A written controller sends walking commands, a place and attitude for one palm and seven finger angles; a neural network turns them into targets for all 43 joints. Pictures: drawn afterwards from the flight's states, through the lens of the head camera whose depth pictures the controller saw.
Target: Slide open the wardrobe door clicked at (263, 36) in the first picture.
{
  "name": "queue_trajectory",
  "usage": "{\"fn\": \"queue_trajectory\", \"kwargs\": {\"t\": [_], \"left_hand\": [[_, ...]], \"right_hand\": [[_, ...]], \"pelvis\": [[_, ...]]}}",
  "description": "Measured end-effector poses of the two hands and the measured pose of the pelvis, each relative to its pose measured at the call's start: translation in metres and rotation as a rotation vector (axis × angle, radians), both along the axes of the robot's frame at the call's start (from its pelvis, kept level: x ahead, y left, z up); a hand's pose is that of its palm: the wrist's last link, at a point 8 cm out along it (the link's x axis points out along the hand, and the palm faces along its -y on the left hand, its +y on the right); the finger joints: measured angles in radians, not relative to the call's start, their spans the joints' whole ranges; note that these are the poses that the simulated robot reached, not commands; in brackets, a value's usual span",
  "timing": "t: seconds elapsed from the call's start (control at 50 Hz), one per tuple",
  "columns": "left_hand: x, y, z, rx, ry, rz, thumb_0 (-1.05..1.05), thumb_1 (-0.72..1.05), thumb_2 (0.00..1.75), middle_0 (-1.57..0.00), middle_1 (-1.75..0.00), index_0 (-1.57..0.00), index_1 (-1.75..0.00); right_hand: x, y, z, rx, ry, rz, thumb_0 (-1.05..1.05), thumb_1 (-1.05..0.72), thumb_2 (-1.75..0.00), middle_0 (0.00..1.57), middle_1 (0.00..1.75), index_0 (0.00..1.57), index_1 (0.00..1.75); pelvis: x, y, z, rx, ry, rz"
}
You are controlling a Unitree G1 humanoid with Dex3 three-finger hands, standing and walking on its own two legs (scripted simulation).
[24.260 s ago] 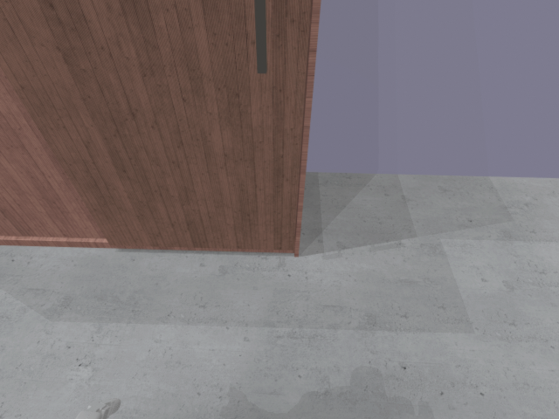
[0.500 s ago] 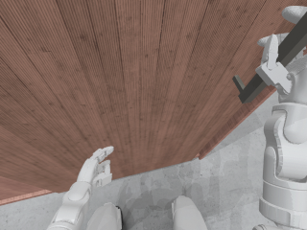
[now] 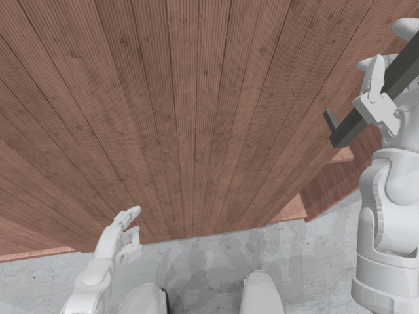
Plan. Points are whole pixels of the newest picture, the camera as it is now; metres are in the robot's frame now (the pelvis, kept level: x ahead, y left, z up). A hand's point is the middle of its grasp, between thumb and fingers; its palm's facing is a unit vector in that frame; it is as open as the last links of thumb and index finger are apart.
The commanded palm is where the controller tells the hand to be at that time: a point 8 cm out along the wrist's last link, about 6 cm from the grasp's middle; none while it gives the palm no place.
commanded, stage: step sideways, sliding the door along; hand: right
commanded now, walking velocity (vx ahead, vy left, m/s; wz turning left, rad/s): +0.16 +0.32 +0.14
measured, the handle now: (382, 70) +0.38 -0.22 +0.25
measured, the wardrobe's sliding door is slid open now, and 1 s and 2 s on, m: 0.22 0.50 0.50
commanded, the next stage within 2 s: stop walking and hold the door there in 1.12 s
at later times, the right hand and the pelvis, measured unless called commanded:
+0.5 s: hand (194, 113) +0.31 +0.02 +0.24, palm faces +0.07 +0.99 -0.08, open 6.1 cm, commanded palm +0.30 +0.00 +0.22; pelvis -0.05 +0.12 +0.00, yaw +3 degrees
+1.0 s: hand (120, 113) +0.31 +0.10 +0.24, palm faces +0.30 +0.95 -0.06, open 6.0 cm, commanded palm +0.28 +0.12 +0.23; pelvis -0.10 +0.27 +0.00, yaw +5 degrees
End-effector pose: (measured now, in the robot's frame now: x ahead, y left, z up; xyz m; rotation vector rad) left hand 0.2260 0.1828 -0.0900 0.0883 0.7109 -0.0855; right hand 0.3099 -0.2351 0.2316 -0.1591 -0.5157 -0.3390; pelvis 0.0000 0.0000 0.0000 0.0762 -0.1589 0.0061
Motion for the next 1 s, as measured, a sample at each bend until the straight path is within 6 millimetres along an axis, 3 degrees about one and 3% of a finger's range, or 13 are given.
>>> {"fn": "queue_trajectory", "kwargs": {"t": [0.08,0.16,0.32,0.46,0.62,0.72,0.82,0.94,1.0], "left_hand": [[-0.021,0.024,0.003,0.028,0.059,0.068,0.01,0.91,0.9,-0.2,-0.3,-0.2,-0.3],[-0.043,0.049,0.008,0.082,0.081,0.119,0.01,0.91,0.9,-0.2,-0.3,-0.2,-0.3],[-0.076,0.089,0.02,0.084,0.138,0.097,0.01,0.91,0.9,-0.19,-0.3,-0.2,-0.3],[-0.083,0.132,-0.007,0.01,0.084,0.118,0.01,0.91,0.9,-0.2,-0.3,-0.2,-0.3],[-0.128,0.19,0.005,0.09,0.168,0.223,0.01,0.91,0.9,-0.2,-0.3,-0.2,-0.3],[-0.156,0.227,0.013,0.133,0.149,0.294,0.01,0.91,0.9,-0.2,-0.3,-0.2,-0.3],[-0.179,0.253,0.013,0.12,0.188,0.255,0.01,0.91,0.9,-0.19,-0.3,-0.2,-0.3],[-0.185,0.287,-0.008,0.071,0.158,0.184,0.01,0.91,0.9,-0.2,-0.3,-0.2,-0.3],[-0.185,0.306,-0.014,0.081,0.173,0.174,0.01,0.91,0.9,-0.2,-0.3,-0.2,-0.3]], "right_hand": [[-0.004,0.031,0.0,0.047,0.014,0.066,-0.06,-0.7,-0.8,0.47,1.42,0.25,1.26],[-0.006,0.061,-0.001,0.071,-0.003,0.178,-0.04,-0.71,-0.78,0.47,1.41,0.24,1.26],[-0.012,0.128,0.0,0.083,0.025,0.297,-0.02,-0.74,-0.78,0.46,1.41,0.23,1.31],[-0.016,0.186,0.0,-0.001,0.01,0.284,-0.05,-0.74,-0.8,0.46,1.4,0.2,1.35],[-0.021,0.242,0.001,0.035,0.033,0.365,-0.03,-0.74,-0.81,0.46,1.4,0.27,1.39],[-0.024,0.267,0.001,0.012,0.033,0.401,-0.04,-0.72,-0.78,0.45,1.4,0.27,1.36],[-0.03,0.273,0.004,0.03,0.094,0.31,-0.01,-0.74,-0.8,0.45,1.4,0.27,1.38],[-0.034,0.281,0.005,0.044,0.108,0.129,-0.03,-0.71,-0.82,0.46,1.4,0.29,1.35],[-0.035,0.284,0.006,0.051,0.125,0.056,-0.04,-0.7,-0.83,0.46,1.4,0.32,1.34]], "pelvis": [[-0.008,0.007,0.009,-0.067,0.043,0.017],[-0.014,0.014,0.004,-0.082,0.053,0.038],[-0.028,0.06,0.019,-0.027,0.066,0.065],[-0.047,0.113,-0.001,-0.015,0.033,0.055],[-0.059,0.143,0.013,-0.112,0.085,0.093],[-0.072,0.166,0.012,-0.114,0.061,0.121],[-0.088,0.199,0.023,-0.045,0.071,0.121],[-0.103,0.255,0.003,-0.026,0.059,0.106],[-0.104,0.274,0.002,-0.013,0.043,0.078]]}}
